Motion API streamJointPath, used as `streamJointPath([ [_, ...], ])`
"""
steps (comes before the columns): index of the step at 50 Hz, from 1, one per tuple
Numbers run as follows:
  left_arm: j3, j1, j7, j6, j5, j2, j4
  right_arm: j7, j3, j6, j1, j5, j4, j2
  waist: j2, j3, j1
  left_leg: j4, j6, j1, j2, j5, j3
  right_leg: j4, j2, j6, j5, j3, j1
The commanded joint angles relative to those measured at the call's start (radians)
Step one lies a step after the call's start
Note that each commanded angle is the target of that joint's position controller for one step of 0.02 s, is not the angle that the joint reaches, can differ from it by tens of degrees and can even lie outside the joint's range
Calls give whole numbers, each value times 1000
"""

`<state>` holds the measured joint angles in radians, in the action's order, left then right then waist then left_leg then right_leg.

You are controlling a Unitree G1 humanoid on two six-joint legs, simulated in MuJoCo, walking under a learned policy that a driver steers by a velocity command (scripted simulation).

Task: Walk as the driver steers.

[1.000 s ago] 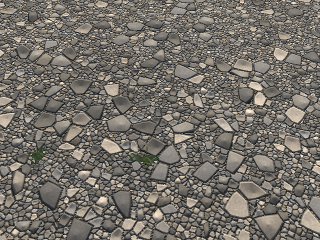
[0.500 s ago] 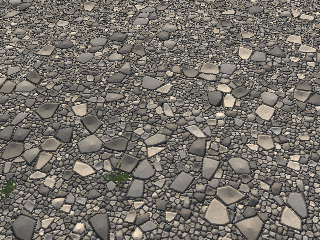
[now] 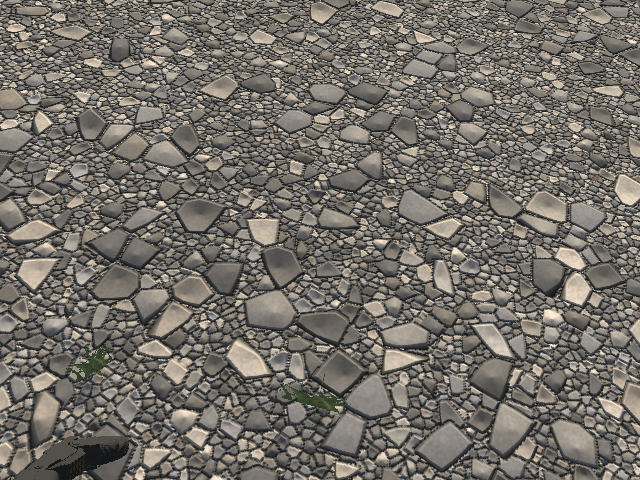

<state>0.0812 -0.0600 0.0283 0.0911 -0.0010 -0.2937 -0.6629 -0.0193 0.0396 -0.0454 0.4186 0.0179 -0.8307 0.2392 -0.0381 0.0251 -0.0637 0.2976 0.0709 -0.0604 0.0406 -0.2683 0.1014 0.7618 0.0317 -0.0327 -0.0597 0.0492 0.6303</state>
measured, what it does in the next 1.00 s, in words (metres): walks ahead, turning right: right foot, then left foot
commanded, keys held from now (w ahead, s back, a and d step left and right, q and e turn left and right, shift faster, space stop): w+q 0.02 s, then w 0.04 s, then w+e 0.94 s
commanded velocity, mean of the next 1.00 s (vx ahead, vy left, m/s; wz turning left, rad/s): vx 0.49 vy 0.00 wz -0.28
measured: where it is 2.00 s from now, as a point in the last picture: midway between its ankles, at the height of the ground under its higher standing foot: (392, 304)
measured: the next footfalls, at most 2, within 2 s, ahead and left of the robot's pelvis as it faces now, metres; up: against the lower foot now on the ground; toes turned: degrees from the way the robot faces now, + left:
right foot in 0.20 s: +0.31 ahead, -0.11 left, +0.00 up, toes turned +4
left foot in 0.68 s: +0.58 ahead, +0.09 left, +0.00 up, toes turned -16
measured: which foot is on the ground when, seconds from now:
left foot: down 0.00-0.20, up 0.22-0.66, down 0.68-1.00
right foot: up 0.00-0.18, down 0.20-0.68, up 0.70-1.00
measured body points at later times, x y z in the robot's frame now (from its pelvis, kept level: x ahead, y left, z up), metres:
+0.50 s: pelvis +0.29 -0.03 +0.00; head +0.32 -0.04 +0.45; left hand +0.34 +0.24 -0.12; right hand +0.48 -0.29 -0.09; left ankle +0.44 +0.14 -0.69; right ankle +0.27 -0.12 -0.75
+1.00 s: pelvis +0.55 -0.02 +0.00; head +0.58 -0.02 +0.44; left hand +0.83 +0.16 -0.09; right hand +0.47 -0.30 -0.12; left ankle +0.54 +0.10 -0.75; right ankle +0.62 -0.22 -0.68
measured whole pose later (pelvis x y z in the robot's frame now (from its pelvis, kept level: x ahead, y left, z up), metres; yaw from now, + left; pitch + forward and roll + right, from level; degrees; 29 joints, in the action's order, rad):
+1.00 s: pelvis +0.55 -0.02 +0.00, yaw -22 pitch +1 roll +2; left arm 0.07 -0.16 0.02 0.02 0.02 -0.32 -0.65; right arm 0.00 0.07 -0.09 0.34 -0.01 -0.81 0.29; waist -0.05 0.04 -0.08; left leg 0.26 0.02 -0.05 0.02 -0.22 -0.13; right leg 0.90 0.09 -0.02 -0.10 0.06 0.69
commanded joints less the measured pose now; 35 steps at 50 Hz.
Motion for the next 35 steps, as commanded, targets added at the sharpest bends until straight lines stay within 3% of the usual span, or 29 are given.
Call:
streamJointPath([
  [1, -3, 191, 9, 21, 9, -28, 116, -19, 52, -9, 11, 1, 53, 194, 149, 44, -20, -83, 121, -50, -169, 282, 149, -168, -54, -15, 126, -35, -9],
  [5, -5, 215, 30, 34, 16, -41, 121, -15, 51, -12, 47, 4, 27, 184, 163, 57, -34, -58, 113, 8, -223, 294, 165, -258, -42, 29, 167, -34, -65],
  [7, 4, 173, 30, 34, 19, -70, 108, -12, 57, -12, 35, -1, 22, 194, 175, 48, -11, -7, 96, 85, -245, 453, 148, -270, -43, 69, 88, -51, -88],
  [8, 13, 125, 25, 32, 18, -90, 96, -11, 60, -9, 27, -3, 24, 205, 186, 14, 16, 60, 86, 114, -239, 644, 127, -266, -66, 93, 37, -75, -151],
  [9, 26, 12, 18, 31, 17, -114, 65, -9, 60, -4, 15, -7, 25, 208, 186, -65, 77, 197, 72, 126, -211, 849, 91, -274, -98, 128, 25, -108, -290],
  [10, 35, -146, 12, 28, 12, -138, 26, -8, 53, -1, -7, -13, 39, 197, 167, -175, 154, 398, 50, 33, -177, 880, 59, -249, -58, 175, 65, -69, -529],
  [11, 44, -301, 11, 24, 0, -205, 3, -8, 32, -5, 49, -43, 55, 136, -30, -345, 166, 737, 15, -210, -84, 490, 33, -207, 142, 281, 77, 236, -865],
  [12, 44, -335, 28, 22, 7, -216, -36, 6, 11, -21, 167, -14, 49, 64, -307, -431, 98, 1013, -42, -527, 63, -287, 41, -399, 323, 418, -195, 735, -1073],
  [13, 25, -285, 29, 21, 34, -130, -28, 13, 26, -39, 55, 3, 58, 165, -170, -288, 132, 1068, -30, -642, -2, -261, 78, -472, 285, 370, -357, 754, -989],
  [14, 17, -210, 22, 17, 31, -109, -18, 17, 34, -53, -87, 15, 100, 196, -62, -130, 135, 1034, -26, -673, -44, -163, 50, -489, 252, 332, -286, 597, -824],
  [15, 13, -175, 19, 14, 18, -110, -10, 15, 30, -68, -156, 0, 115, 182, 45, -66, 115, 977, -25, -642, -75, -104, 31, -507, 210, 316, -149, 505, -687],
  [16, 12, -156, 16, 12, 11, -107, -6, 15, 33, -74, -167, -19, 125, 173, 60, -49, 87, 911, -32, -606, -101, -64, 25, -519, 178, 313, -43, 444, -612],
  [17, 8, -153, 10, 13, 1, -99, -4, 15, 33, -75, -152, -28, 130, 165, 25, -62, 61, 860, -41, -564, -121, -40, 29, -535, 153, 314, 18, 409, -577],
  [19, 4, -160, 1, 11, 14, -90, -13, 12, 28, -69, -145, -35, 142, 142, -15, -59, 45, 764, -71, -543, -130, -38, 10, -563, 133, 326, 62, 359, -527],
  [21, 11, -183, -12, 8, 23, -117, -25, 8, 17, -61, -207, -41, 173, 120, -16, -24, 54, 638, -108, -544, -125, -10, -20, -583, 121, 329, 84, 311, -448],
  [24, 23, -225, -30, -7, 27, -150, -39, 13, 1, -65, -341, -38, 210, 89, -17, 6, 102, 395, -133, -463, -87, 218, -39, -578, 60, 278, 48, 237, -358],
  [26, 24, -271, -36, -19, 30, -157, -51, 21, 0, -72, -403, -28, 225, 90, -28, 0, 130, 297, -143, -383, -48, 337, -45, -558, 47, 254, 16, 237, -331],
  [29, 22, -317, -40, -33, 40, -148, -63, 28, 12, -78, -443, -13, 246, 124, -40, -12, 134, 213, -135, -342, -32, 321, -11, -491, 72, 230, -53, 313, -403],
  [31, 25, -309, -43, -40, 35, -150, -61, 30, 26, -85, -423, -9, 247, 155, -64, -17, 109, 179, -109, -304, -34, 241, 1, -427, 92, 211, -64, 371, -454],
  [33, 14, -288, -42, -44, 27, -117, -50, 22, 49, -91, -286, -13, 216, 190, -69, -75, 29, 121, -54, -103, -59, 198, -10, -284, 44, 167, -16, 355, -426],
  [34, -8, -281, -36, -39, 12, -57, -32, 13, 65, -93, -141, -28, 203, 243, 14, -201, -36, 140, 13, 126, -207, 148, 118, -28, -11, 132, -102, 281, -325],
  [35, -31, -414, -37, -30, 34, 15, -5, 14, 85, -77, -49, -40, 175, 323, 302, -337, 7, 82, 174, 424, -441, 3, 523, 289, -145, 70, -497, 131, -17],
])
Over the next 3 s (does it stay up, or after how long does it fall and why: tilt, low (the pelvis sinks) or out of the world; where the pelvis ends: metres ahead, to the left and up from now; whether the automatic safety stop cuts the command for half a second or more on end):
stays up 1.17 -0.49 -0.02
